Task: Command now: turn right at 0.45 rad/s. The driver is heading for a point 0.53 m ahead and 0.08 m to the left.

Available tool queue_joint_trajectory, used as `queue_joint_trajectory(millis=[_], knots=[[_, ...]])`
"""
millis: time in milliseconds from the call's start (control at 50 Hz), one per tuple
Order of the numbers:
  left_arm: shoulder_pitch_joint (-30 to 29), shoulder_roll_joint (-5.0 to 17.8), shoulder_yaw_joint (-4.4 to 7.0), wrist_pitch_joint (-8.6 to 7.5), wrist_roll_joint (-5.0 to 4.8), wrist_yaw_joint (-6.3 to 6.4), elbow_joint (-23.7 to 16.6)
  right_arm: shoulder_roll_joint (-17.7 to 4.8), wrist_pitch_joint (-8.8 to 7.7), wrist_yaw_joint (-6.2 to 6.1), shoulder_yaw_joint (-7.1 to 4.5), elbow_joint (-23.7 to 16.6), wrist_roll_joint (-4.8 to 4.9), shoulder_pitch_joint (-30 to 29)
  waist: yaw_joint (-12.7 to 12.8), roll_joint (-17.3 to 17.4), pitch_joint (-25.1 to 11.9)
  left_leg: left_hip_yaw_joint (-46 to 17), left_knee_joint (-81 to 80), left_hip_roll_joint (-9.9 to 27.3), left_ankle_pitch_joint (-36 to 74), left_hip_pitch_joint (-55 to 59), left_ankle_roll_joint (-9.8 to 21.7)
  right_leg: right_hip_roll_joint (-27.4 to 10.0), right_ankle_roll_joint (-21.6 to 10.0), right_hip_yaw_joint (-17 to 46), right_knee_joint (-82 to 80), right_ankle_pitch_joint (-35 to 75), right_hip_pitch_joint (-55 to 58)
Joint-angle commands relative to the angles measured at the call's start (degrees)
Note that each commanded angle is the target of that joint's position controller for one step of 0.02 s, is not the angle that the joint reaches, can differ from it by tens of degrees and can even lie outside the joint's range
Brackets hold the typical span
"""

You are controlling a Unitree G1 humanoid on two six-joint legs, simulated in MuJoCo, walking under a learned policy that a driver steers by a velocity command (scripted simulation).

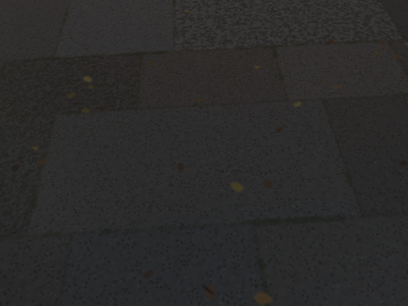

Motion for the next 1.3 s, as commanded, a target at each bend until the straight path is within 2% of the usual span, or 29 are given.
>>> queue_joint_trajectory(millis=[20, 80, 100, 120, 140, 160, 180, 200, 260, 320, 360, 380, 420, 440, 460, 520, 720, 900, 920, 960, 1000, 1020, 1060, 1100, 1200, 1220, 1260, 1280, 1300], knots=[[0.8, 8.6, 2.01, -0.32, 0.14, -0.29, -2.7, -4.9, -1.45, -0.43, -0.76, -3.9, 0.75, 1.6, -0.3, -8.3, -6.1, 0.7, -5.9, -0.8, -1.0, 1.6, 1.1, -14.6, -8.8, 15.2, -3.8, 17.8, 7.2], [-1.9, 7.9, 1.58, 0.02, -0.44, -0.21, -2.7, -4.2, -2.04, -0.85, -0.45, -2.8, 0.63, 7.1, -3.4, -7.5, -6.7, 1.7, -22.9, -1.0, 8.0, 13.1, 2.4, -12.1, -4.9, 14.9, -0.5, 16.8, 3.7], [-2.3, 6.6, 1.13, -0.06, -0.87, 0.09, -2.8, -5.2, -2.51, -1.13, -0.61, -2.5, -0.08, 8.2, -3.8, -5.3, -6.8, -1.3, -29.8, 2.1, 13.2, 18.7, 3.1, -10.0, -2.1, 13.8, 2.1, 10.1, 0.0], [0.4, 2.4, 0.03, -0.29, -0.87, 0.24, -2.9, -8.6, -2.81, -1.39, -0.9, -3.4, -1.26, 6.5, -1.5, 6.0, -7.1, -14.0, -35.0, 14.1, 11.7, 21.5, 5.1, -3.8, 0.7, 7.1, 11.5, -4.8, -4.9], [0.9, 3.8, 0.4, -0.05, -0.63, 0.74, -3.7, -11.7, -2.57, -0.94, -1.13, -5.0, -1.11, 2.3, -0.1, 13.5, -4.8, -23.7, -35.4, 22.3, 19.8, 15.7, 11.7, 3.7, 2.2, -0.8, 16.0, -20.4, -9.0], [0.2, 7.0, 0.88, 0.2, 0.46, 0.67, -2.5, -8.6, -2.83, -0.48, -0.58, -5.3, -0.89, 1.2, -0.5, 10.0, -4.6, -23.3, -34.5, 22.9, 19.3, 11.6, 15.5, 0.1, 3.0, -1.2, 24.0, -22.0, -6.3], [-0.8, 6.2, 0.56, 0.16, 0.54, 0.13, -2.0, -4.8, -3.32, 0.19, 0.56, -5.6, -0.76, -0.3, 0.4, 6.3, -3.7, -18.9, -34.7, 19.2, 18.0, 9.9, 15.0, -1.2, 3.3, -0.3, 26.0, -18.7, -5.0], [-0.5, 4.9, 0.19, 0.11, 0.29, -0.25, -1.1, -3.8, -3.48, 0.39, 0.85, -5.4, -0.81, -1.5, 1.1, 6.2, -2.5, -13.9, -34.3, 15.4, 18.4, 9.6, 13.3, -1.7, 3.9, -1.0, 26.7, -15.7, -4.3], [-0.9, 3.3, -0.85, 0.06, 0.61, -0.62, 0.4, -4.2, -4.08, 0.16, 1.09, -3.5, -0.48, 1.9, 0.1, 7.8, -2.7, -8.4, -31.1, 11.5, 30.8, 16.3, 12.0, -3.2, 5.5, -4.6, 21.3, -13.3, -5.6], [-3.6, 1.9, -1.78, 0.03, -0.07, 0.06, 1.0, -5.1, -3.91, 0.47, 1.07, -1.7, -0.5, 5.7, -1.9, 8.4, -3.5, -8.1, -28.2, 11.3, 36.0, 19.5, 12.1, -4.2, 5.5, -7.5, 10.6, -13.6, -2.3], [-2.6, 1.7, -1.99, -0.07, -0.36, 0.52, 2.4, -5.7, -3.62, 0.54, 0.9, -0.9, -0.33, 6.1, -1.0, 8.0, -3.7, -7.9, -26.6, 10.5, 36.8, 18.6, 10.9, -4.4, 4.9, -8.9, 1.1, -6.4, 2.6], [-1.9, 1.9, -2.04, -0.29, -0.24, 0.73, 3.3, -5.5, -3.62, 0.57, 0.89, -0.6, -0.17, 6.0, -0.4, 7.2, -3.8, -7.8, -26.3, 10.2, 36.1, 16.7, 9.5, -5.4, 4.5, -7.9, -3.6, 0.7, 6.7], [-2.3, 5.2, -1.61, -1.11, 0.66, 1.08, 3.6, -4.5, -4.2, 0.86, 1.12, -0.7, -0.03, 6.6, -1.0, 4.2, -5.8, -7.3, -26.7, 9.0, 27.4, 11.7, 6.4, -11.3, 3.5, -1.3, -2.9, 10.1, 14.1], [-3.1, 7.0, -1.19, -1.51, 0.12, 0.96, 4.7, -3.9, -4.27, 1.19, 0.96, -0.2, 0.4, 8.8, -3.3, -0.7, -4.7, -5.0, -28.8, 6.0, 22.9, 11.3, 5.7, -12.2, 2.1, -0.9, 0.3, 14.4, 13.0], [-3.3, 4.8, -1.52, -1.8, -0.54, 0.64, 5.3, -3.7, -3.99, 1.07, 1.07, 0.9, 0.39, 7.7, -1.8, -1.8, -4.1, -3.8, -29.1, 4.9, 19.4, 13.9, 5.0, -11.4, 1.4, -1.3, -0.3, 10.7, 9.8], [-2.7, 3.2, -2.05, -2.27, -0.19, 0.97, 7.3, -3.4, -3.16, 0.95, 0.91, 2.0, -0.03, 6.1, -1.5, -2.8, -1.8, -3.4, -27.6, 5.2, 20.1, 16.0, 4.8, -10.9, 1.2, -1.0, -2.8, 9.0, 6.6], [-2.4, 3.5, -2.39, -3.03, -0.83, 1.65, 11.9, -2.2, -2.31, 0.27, 1.7, 7.4, 0.07, 7.7, -2.8, -1.5, -0.8, -2.5, -28.0, 5.2, 18.0, 16.9, 3.1, -11.5, -0.2, 0.1, -5.2, 10.0, 6.1], [-0.1, 2.6, -3.09, -2.82, -0.64, 2.12, 15.5, -1.4, -1.84, -0.02, 2.69, 11.4, -0.24, 9.4, -2.6, -1.0, -0.1, -1.8, -28.3, 5.3, 18.5, 16.5, 1.9, -11.4, -0.5, -0.3, -6.9, 9.8, 6.4], [0.6, 2.6, -3.1, -2.73, -0.61, 2.17, 16.0, -1.0, -1.78, -0.02, 2.89, 11.8, -0.3, 9.7, -2.4, -1.5, -1.2, -1.2, -28.0, 4.7, 15.4, 16.5, 1.9, -11.0, -0.7, -0.1, -8.0, 3.7, 6.9], [2.5, 5.5, -1.84, -2.01, -0.63, 2.12, 16.5, -1.2, -1.7, 0.11, 2.74, 11.4, -0.79, 8.7, -1.1, -4.5, 0.3, 2.2, -21.7, 1.4, 4.1, 11.4, 2.6, -11.0, -3.0, 2.9, -10.6, -18.2, 6.6], [6.5, 7.0, -0.77, -1.33, -0.52, 1.71, 17.3, -0.9, -1.84, 0.64, 2.63, 9.3, -1.74, 5.2, 1.1, -7.6, 5.2, 5.7, -12.7, -0.3, -3.1, 0.9, 3.6, -16.7, -7.4, 11.0, -15.6, -34.5, 5.9], [8.3, 5.9, -0.77, -1.48, -0.24, 1.44, 17.6, -0.5, -2.23, 0.9, 2.63, 8.2, -1.93, 3.5, 2.2, -8.3, 7.4, 5.3, -7.7, 0.9, -3.7, -2.2, 4.0, -19.7, -9.5, 14.9, -17.8, -35.4, 4.8], [9.1, 4.8, -0.82, -2.73, 0.59, 1.13, 17.6, -0.7, -3.45, 1.41, 2.28, 6.5, -1.87, 2.2, 1.6, -6.7, 8.3, 2.3, 1.4, 3.9, -3.7, -9.7, 5.0, -23.2, -12.3, 18.0, -19.1, -27.6, 8.0], [7.7, 4.7, -0.72, -4.13, 0.4, 0.95, 16.8, -1.5, -4.7, 2.09, 1.85, 5.9, -1.82, 3.0, -0.1, -4.7, 5.7, 1.5, 1.8, 5.4, -1.5, -11.4, 5.4, -22.3, -11.7, 14.3, -17.4, -18.5, 11.8], [6.1, 5.4, -0.4, -6.01, 0.1, 0.08, 14.7, -1.1, -5.34, 2.76, 1.66, 4.1, -0.33, 2.8, -1.7, -6.2, 2.5, 5.8, -11.1, 3.1, 4.1, 2.4, 5.7, -18.4, -8.9, 5.9, -13.2, -8.6, 5.1], [5.2, 6.0, -0.19, -5.7, 0.09, 0.28, 14.9, -1.1, -5.08, 2.73, 1.44, 5.0, -0.81, 5.7, -3.7, -5.8, 2.9, 7.1, -15.6, 2.0, 6.9, 8.2, 5.7, -17.6, -7.8, 4.1, -10.9, -7.2, 1.3], [5.4, 3.4, -0.9, -5.82, 0.26, 0.27, 14.1, -2.5, -5.43, 2.19, 0.29, 9.1, -0.75, 17.2, -7.5, -0.8, -0.9, 6.3, -21.9, -0.1, 6.7, 26.4, 5.6, -11.9, -4.5, -1.4, 1.6, -2.4, -8.0], [4.2, -1.2, -2.3, -6.2, 0.03, -0.15, 12.1, -8.4, -5.97, 1.51, -1.12, 10.3, -1.64, 24.8, -10.4, 13.2, -3.7, -13.9, -33.6, 14.2, -8.0, 33.1, 8.5, -4.7, -1.1, -9.7, 20.8, -8.1, -15.9], [3.3, 0.1, -1.94, -6.17, 1.07, -0.39, 10.5, -11.5, -5.33, 1.75, -1.78, 11.9, -0.8, 28.6, -9.5, 19.0, -4.1, -32.5, -41.1, 22.8, -20.9, 33.6, 12.3, -1.3, -0.8, -11.5, 32.5, -21.2, -25.6]])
